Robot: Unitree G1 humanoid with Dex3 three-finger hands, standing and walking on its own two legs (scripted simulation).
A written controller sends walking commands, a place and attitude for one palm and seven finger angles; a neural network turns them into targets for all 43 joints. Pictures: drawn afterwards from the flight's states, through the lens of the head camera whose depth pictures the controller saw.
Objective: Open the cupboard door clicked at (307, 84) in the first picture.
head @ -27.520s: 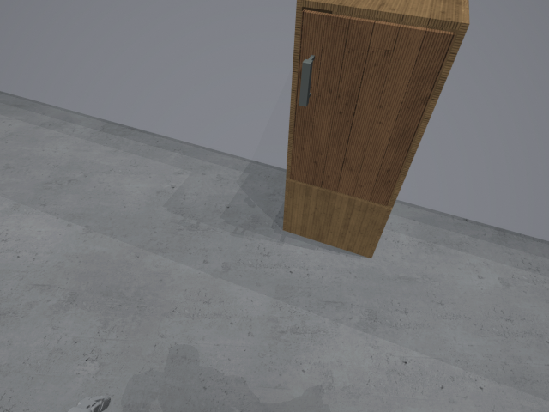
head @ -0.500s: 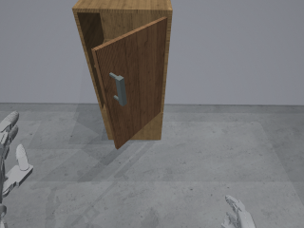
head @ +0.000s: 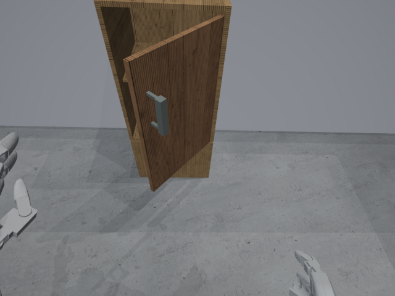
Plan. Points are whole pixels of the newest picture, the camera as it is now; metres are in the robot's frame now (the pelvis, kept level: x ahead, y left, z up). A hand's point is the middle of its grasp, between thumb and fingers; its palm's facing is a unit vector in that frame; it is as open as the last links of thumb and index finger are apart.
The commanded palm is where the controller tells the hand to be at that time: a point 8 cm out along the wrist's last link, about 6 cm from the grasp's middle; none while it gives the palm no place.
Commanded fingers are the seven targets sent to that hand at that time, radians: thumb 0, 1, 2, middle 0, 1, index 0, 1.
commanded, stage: stop stepping back and stand still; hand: left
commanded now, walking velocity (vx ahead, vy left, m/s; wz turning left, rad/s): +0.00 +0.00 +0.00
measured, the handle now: (157, 113) +0.58 +0.16 +0.01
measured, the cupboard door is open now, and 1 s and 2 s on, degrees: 49 49 49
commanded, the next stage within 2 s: let the arm hang, fingers relaxed in 0.14 s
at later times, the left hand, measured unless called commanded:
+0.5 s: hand out of the picture +0.08 +0.18 -0.16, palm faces -0.04 -0.97 -0.22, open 7.4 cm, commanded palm none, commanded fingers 0.00 0.90 0.90 -0.20 -0.30 -0.20 -0.30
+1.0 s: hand out of the picture +0.00 +0.16 -0.17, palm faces +0.03 -0.97 -0.25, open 7.4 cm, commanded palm none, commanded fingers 0.00 0.90 0.90 -0.20 -0.30 -0.20 -0.30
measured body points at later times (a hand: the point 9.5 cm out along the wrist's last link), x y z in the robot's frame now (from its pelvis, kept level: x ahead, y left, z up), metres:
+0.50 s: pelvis -0.01 -0.01 -0.01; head +0.01 +0.00 +0.44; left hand +0.08 +0.24 -0.14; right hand +0.09 -0.27 -0.14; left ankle +0.00 +0.08 -0.74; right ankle +0.03 -0.10 -0.74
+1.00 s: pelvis -0.01 -0.03 +0.00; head +0.01 -0.05 +0.45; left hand +0.00 +0.22 -0.15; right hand -0.02 -0.24 -0.17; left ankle +0.00 +0.08 -0.74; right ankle +0.03 -0.10 -0.74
